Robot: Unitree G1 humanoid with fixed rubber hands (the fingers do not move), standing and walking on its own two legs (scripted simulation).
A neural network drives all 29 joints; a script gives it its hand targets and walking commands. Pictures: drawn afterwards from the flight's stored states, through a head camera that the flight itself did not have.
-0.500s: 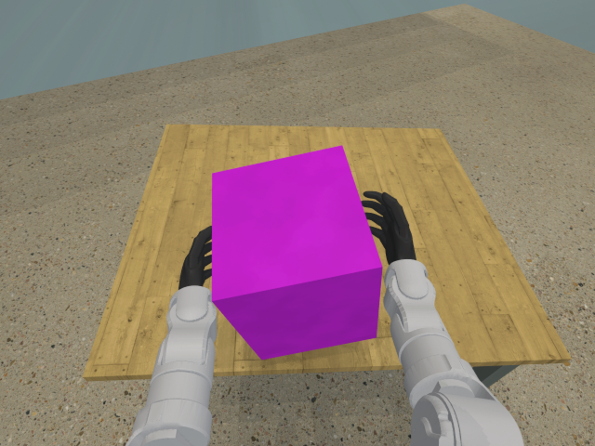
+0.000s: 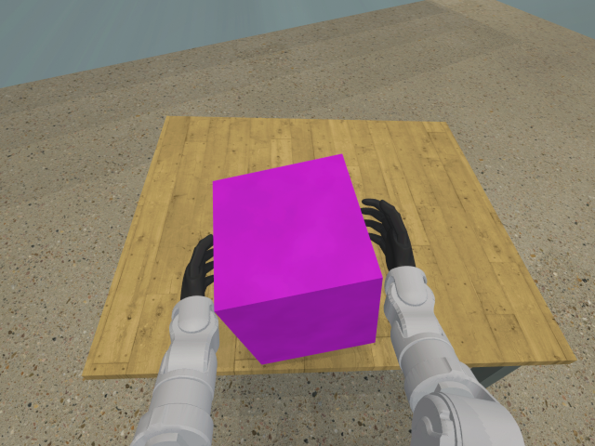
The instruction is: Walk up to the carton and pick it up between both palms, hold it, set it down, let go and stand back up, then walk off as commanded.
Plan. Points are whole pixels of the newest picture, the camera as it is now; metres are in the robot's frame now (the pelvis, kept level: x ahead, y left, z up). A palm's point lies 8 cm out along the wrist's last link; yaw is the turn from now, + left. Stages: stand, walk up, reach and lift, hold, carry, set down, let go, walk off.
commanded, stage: set down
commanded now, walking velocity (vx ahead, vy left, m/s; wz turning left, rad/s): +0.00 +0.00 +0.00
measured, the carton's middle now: (299, 266) +0.40 -0.01 -0.01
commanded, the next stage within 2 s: none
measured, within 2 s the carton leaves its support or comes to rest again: rests again in 1.60 s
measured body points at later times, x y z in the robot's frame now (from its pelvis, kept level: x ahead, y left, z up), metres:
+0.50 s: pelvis +0.00 +0.00 +0.00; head +0.05 +0.01 +0.45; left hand +0.35 +0.14 -0.01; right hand +0.39 -0.14 +0.04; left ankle -0.02 +0.15 -0.75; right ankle +0.00 -0.11 -0.75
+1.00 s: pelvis +0.00 +0.00 +0.00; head +0.06 +0.01 +0.45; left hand +0.35 +0.14 -0.01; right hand +0.39 -0.14 +0.03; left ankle -0.02 +0.14 -0.75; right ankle +0.00 -0.11 -0.75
